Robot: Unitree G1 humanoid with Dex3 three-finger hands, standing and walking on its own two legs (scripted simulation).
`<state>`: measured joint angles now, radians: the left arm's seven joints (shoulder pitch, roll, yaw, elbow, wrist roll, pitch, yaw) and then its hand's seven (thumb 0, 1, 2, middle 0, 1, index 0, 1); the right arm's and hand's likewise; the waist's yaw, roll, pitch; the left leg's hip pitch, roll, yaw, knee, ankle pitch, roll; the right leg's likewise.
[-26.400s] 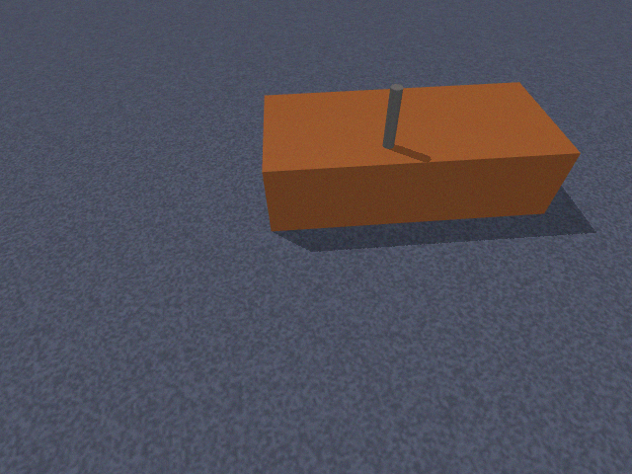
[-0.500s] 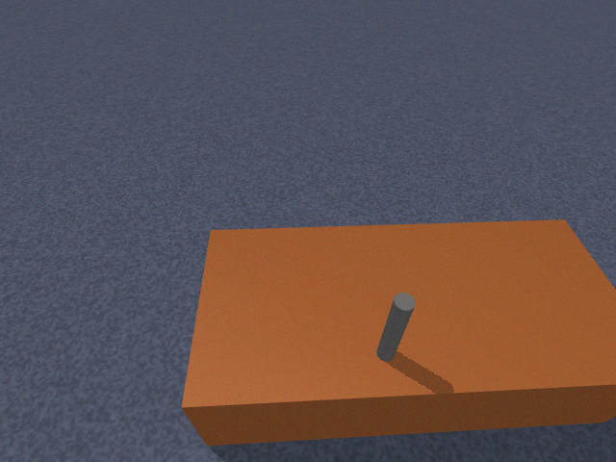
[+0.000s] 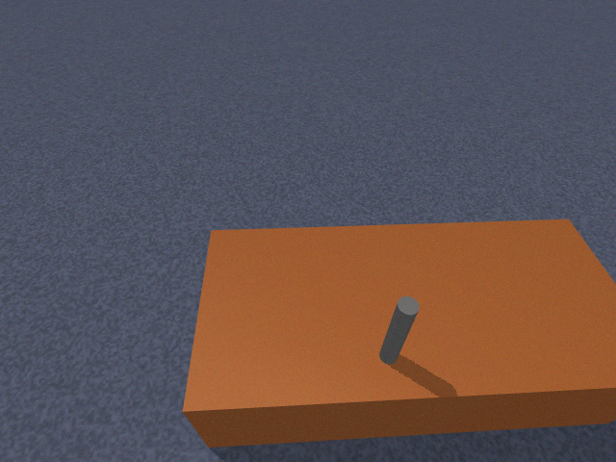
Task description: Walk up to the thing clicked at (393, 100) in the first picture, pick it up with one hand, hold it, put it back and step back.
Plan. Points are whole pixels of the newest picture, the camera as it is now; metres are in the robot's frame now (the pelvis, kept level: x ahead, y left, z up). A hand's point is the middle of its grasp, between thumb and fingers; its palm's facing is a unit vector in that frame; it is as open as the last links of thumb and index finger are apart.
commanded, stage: stand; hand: right
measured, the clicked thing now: (397, 333) +0.47 -0.20 -0.33
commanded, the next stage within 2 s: none
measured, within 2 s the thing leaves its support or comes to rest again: neither
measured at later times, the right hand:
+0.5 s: hand out of the picture +0.07 -0.25 -0.16, palm faces -0.03 +0.94 -0.35, open 7.6 cm
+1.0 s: hand out of the picture +0.07 -0.25 -0.16, palm faces -0.04 +0.94 -0.35, open 7.4 cm
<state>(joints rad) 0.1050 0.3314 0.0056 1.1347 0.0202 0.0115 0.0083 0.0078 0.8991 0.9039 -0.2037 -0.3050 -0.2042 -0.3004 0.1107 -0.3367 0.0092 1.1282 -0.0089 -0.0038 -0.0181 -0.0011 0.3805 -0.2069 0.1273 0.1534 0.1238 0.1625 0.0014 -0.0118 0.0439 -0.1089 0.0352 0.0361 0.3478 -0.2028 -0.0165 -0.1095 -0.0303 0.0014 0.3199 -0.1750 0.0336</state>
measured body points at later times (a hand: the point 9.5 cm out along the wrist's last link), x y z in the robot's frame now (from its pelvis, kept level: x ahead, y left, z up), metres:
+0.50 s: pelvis +0.00 +0.00 +0.00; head +0.01 +0.00 +0.45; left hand +0.06 +0.30 -0.14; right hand +0.08 -0.30 -0.13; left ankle -0.01 +0.13 -0.75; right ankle +0.00 -0.14 -0.75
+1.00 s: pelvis +0.00 +0.00 +0.00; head +0.01 +0.00 +0.45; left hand +0.06 +0.30 -0.14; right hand +0.07 -0.30 -0.13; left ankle -0.01 +0.13 -0.75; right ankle +0.00 -0.14 -0.75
